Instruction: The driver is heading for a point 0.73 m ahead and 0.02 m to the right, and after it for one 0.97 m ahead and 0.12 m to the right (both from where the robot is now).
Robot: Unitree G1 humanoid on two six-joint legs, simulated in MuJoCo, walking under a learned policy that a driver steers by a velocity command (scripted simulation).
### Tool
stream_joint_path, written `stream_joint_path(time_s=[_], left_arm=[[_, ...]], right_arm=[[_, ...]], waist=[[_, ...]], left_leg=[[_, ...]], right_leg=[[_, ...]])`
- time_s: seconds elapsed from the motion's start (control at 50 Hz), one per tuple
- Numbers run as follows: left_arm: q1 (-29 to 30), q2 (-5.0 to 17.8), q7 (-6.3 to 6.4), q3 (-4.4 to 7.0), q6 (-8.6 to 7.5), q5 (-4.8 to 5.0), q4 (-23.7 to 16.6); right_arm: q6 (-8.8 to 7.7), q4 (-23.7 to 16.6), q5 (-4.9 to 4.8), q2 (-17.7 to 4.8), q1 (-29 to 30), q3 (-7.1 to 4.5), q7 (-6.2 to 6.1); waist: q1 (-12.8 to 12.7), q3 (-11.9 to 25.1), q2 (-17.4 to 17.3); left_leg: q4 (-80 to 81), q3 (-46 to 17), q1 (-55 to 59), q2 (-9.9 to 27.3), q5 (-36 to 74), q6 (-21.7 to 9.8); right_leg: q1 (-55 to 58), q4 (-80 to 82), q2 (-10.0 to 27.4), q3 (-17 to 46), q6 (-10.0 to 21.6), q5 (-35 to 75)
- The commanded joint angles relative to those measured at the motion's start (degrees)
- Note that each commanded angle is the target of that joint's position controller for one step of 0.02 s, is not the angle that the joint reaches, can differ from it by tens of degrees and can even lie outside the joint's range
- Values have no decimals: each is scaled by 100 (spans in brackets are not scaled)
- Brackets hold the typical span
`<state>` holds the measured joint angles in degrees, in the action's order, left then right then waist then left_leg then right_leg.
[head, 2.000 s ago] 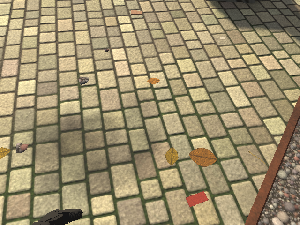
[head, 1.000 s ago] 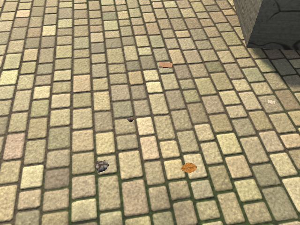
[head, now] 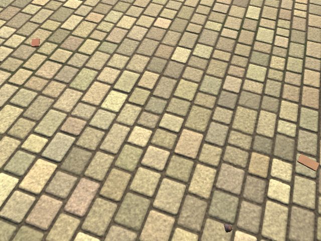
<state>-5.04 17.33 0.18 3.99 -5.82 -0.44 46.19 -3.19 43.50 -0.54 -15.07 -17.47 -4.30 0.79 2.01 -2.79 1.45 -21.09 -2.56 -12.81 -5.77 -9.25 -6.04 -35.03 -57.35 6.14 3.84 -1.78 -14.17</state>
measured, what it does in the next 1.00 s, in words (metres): walks ahead: right foot, then left foot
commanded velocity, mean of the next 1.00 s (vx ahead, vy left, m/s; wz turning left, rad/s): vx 0.50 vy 0.00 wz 0.19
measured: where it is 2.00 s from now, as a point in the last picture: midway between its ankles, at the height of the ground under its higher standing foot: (150, 129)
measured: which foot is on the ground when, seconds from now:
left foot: down 0.00-0.28, up 0.30-0.76, down 0.78-1.00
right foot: up 0.00-0.24, down 0.26-0.78, up 0.80-1.00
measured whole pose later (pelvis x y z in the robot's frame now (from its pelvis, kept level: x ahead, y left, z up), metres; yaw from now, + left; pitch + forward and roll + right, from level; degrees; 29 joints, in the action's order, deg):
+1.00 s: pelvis +0.53 +0.07 +0.00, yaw +8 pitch +1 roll +1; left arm -13.1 18.1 -0.2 3.6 -2.6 1.7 48.1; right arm -5.6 44.7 0.9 -14.7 -16.3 -3.5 1.0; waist 1.3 -0.9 3.1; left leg -18.3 6.7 -9.6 -1.9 -9.9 -3.3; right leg -35.2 -62.0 5.2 3.8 -0.1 -13.4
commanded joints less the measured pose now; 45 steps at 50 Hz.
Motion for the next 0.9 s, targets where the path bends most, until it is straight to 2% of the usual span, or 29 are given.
stream_joint_path(time_s=[0.02,0.08,0.16,0.22,0.24,0.26,0.28,0.3,0.32,0.34,0.36,0.38,0.4,0.42,0.48,0.54,0.6,0.64,0.7,0.72,0.74,0.76,0.78,0.8,0.82,0.84,0.86,0.88,0.9], left_arm=[[214,333,18,69,14,-46,-381],[749,227,-50,4,-31,18,-557],[1040,422,-141,39,-116,84,-750],[676,592,-197,100,-210,87,-679],[246,654,-189,150,-244,56,-551],[-371,841,-165,230,-278,-26,-423],[-1219,1162,-142,296,-271,-87,-346],[-1727,1477,-204,408,-181,-50,-11],[-1585,891,-235,267,-169,132,-107],[-1256,591,-212,179,-129,134,-174],[-964,525,-203,127,-90,52,-232],[-800,437,-189,93,-67,9,-211],[-747,368,-166,51,-76,-40,-196],[-766,320,-159,36,-87,-23,-157],[-957,560,-121,85,-109,75,-25],[-1092,742,-79,124,-47,115,51],[-1355,809,-74,116,16,167,165],[-1587,831,-77,109,68,190,273],[-1686,925,-59,130,165,213,377],[-1646,981,-45,145,198,214,388],[-1537,1018,-30,148,226,225,375],[-1547,906,-19,102,238,203,359],[-1519,598,-17,-35,214,71,192],[-2161,-76,-45,-245,97,70,86],[-1869,535,-66,-98,16,209,182],[-1393,794,-82,-6,-21,327,21],[-1163,733,-63,-7,-9,303,-9],[-1071,677,-51,15,37,225,-14],[-1195,601,-48,34,121,210,26]], right_arm=[[-105,-452,-30,-1030,145,-260,-142],[-63,-388,-49,-1041,-62,-269,-178],[-10,-258,-86,-984,-353,-266,-191],[49,-244,-44,-937,-330,-257,-235],[64,-250,-38,-847,-285,-221,-232],[54,-286,-7,-623,-281,-131,-206],[38,-361,105,-354,-538,-14,-200],[-23,-376,-133,-139,-1400,46,-186],[-41,-254,-194,-752,-1113,-43,-204],[-40,-375,-158,-983,-370,-101,-198],[-41,-471,-73,-919,35,-86,-205],[-69,-552,1,-831,246,-88,-187],[-81,-571,-1,-731,205,-81,-154],[-79,-553,-18,-630,133,-62,-134],[-72,-682,23,-406,404,28,-117],[-112,-806,25,-282,908,111,-78],[-149,-901,-21,-261,1406,142,-13],[-163,-994,-57,-297,1696,140,34],[-191,-1112,-73,-428,1878,104,109],[-200,-1086,-64,-513,1730,69,119],[-204,-970,-35,-639,1311,-5,109],[-191,-719,-2,-888,527,-142,69],[-173,-552,88,-1301,-501,-271,-2],[-129,-465,105,-1741,-764,-349,-1],[-122,-471,64,-1168,-822,-215,4],[-146,-477,51,-978,-465,-132,-4],[-165,-496,67,-825,-91,-79,0],[-191,-489,85,-652,202,-34,19],[-239,-474,121,-552,384,-11,29]], waist=[[-122,318,-378],[110,206,-590],[206,194,-689],[9,286,-926],[-216,442,-960],[-500,943,-838],[-696,1795,-41],[-347,2186,2039],[-549,1620,1133],[-673,909,560],[-582,554,140],[-471,313,109],[-326,321,270],[-269,355,393],[-289,285,344],[-437,229,257],[-625,137,271],[-717,69,289],[-630,1,366],[-493,79,394],[-202,310,373],[157,815,251],[565,1636,-317],[260,2324,-1874],[499,2178,-1305],[441,1344,-1026],[258,965,-712],[99,636,-666],[-89,524,-780]], left_leg=[[909,-1239,60,1293,1207,-946],[846,-1142,-120,1110,591,-693],[391,-1636,314,1320,317,-591],[-120,-1957,742,1522,684,-494],[-469,-1888,753,1383,1168,-394],[-1348,-1631,544,1067,1481,-215],[-3003,-1173,-378,615,244,33],[-4697,-693,-2374,-72,-2431,405],[-5317,-990,-3052,297,-2305,417],[-5381,-858,-3230,492,-1762,398],[-5212,-655,-3051,692,-1384,392],[-4865,-607,-2939,861,-1112,388],[-4598,-547,-2643,1027,-943,376],[-4370,-444,-2493,1089,-892,394],[-3558,-195,-2614,1218,-667,526],[-2465,-30,-2489,1215,231,604],[-1580,164,-2100,1037,951,635],[-1279,205,-2017,958,1045,603],[-922,203,-1907,875,631,406],[-805,255,-1623,807,488,320],[-600,388,-960,669,494,199],[-536,446,205,596,542,32],[-737,-648,1943,1613,699,-351],[-168,-3173,3586,2936,-306,-1200],[224,-3586,3352,2888,-1052,-1125],[331,-2711,2658,2705,-825,-876],[479,-2041,1947,2446,-402,-726],[694,-1566,1366,2241,-88,-648],[906,-1190,942,2104,135,-572]], right_leg=[[-71,1090,-132,-66,-202,1012],[332,2256,-403,-122,-195,1906],[523,2851,-528,45,-67,1857],[884,3008,-538,-22,151,1226],[1456,3226,-611,-173,295,1222],[2510,3168,-347,2,546,1239],[4109,2948,644,1144,975,1145],[5488,3820,1646,3920,1872,-428],[5218,4133,1583,4151,1726,-1743],[4513,4176,1363,3232,1487,-1593],[3805,4257,1123,2564,1385,-916],[3312,4366,942,2139,1401,-332],[3027,4466,778,1793,1359,110],[2918,4567,668,1558,1372,398],[2810,4827,703,1111,1541,1114],[2790,4952,573,601,1449,1426],[2776,4904,450,219,1305,1574],[2974,4817,566,225,1266,1571],[3418,4543,819,302,1145,1835],[3506,4332,848,276,1082,2224],[3480,3827,735,106,976,3022],[3212,2878,463,-137,832,3542],[2054,1170,147,-336,605,2295],[-107,-782,-811,-424,279,-1447],[-738,-1500,-612,296,323,-1908],[-1039,-1597,-374,280,383,-1413],[-855,-1374,-129,164,360,-911],[-684,-1077,11,153,313,-575],[-341,-921,137,204,277,-321]])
